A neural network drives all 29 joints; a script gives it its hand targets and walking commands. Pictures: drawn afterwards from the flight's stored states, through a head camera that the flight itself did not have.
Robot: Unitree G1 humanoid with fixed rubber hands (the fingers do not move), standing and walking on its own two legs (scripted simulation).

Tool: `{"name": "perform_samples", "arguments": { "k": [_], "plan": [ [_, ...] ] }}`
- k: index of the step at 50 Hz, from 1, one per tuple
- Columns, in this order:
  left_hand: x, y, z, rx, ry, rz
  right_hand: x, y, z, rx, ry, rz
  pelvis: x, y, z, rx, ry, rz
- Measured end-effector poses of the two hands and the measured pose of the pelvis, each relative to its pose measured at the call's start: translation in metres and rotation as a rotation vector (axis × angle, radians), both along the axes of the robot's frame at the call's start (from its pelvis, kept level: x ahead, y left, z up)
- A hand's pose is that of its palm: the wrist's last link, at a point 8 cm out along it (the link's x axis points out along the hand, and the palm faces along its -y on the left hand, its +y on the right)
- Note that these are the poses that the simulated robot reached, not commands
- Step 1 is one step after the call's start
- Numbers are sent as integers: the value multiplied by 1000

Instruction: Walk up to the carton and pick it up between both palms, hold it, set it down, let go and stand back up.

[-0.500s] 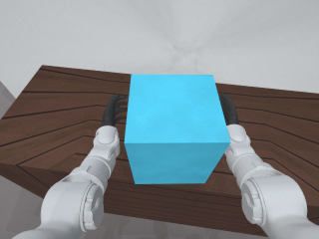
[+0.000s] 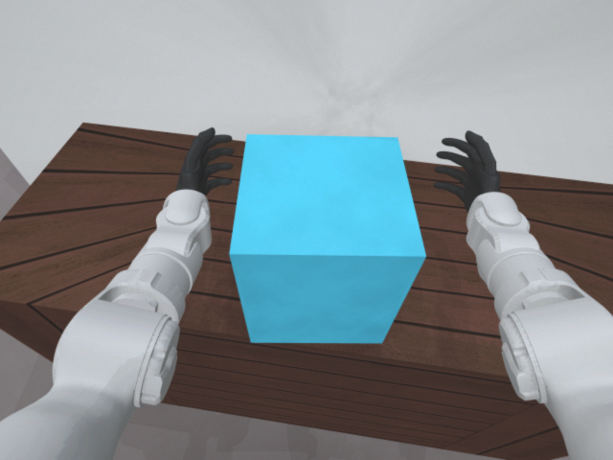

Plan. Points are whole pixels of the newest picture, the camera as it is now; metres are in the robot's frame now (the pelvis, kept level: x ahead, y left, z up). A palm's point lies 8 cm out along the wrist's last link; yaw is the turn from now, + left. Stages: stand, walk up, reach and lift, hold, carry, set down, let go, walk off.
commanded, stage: set down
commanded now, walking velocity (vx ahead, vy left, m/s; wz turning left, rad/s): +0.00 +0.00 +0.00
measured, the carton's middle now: (319, 246) +0.44 +0.00 +0.01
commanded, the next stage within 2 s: none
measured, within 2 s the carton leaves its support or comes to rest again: neither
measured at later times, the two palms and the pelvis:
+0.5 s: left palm (166, 151) +0.46 +0.18 +0.17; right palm (497, 157) +0.47 -0.20 +0.18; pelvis +0.01 +0.00 +0.02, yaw +0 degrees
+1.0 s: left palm (162, 254) +0.37 +0.19 +0.09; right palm (479, 253) +0.39 -0.20 +0.09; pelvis +0.01 +0.01 +0.02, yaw +2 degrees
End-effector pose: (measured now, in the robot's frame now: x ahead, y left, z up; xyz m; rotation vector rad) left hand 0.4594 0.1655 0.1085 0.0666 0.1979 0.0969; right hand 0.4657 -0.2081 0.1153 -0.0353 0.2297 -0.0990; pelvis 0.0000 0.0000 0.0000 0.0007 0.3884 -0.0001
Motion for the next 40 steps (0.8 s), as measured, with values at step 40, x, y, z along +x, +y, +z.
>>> {"name": "perform_samples", "arguments": {
  "k": [40],
  "plan": [
    [-40,29,29,-3,55,22,-28,12,33,-11,32,37,14,6,24,-2,-276,7]
  ]
}}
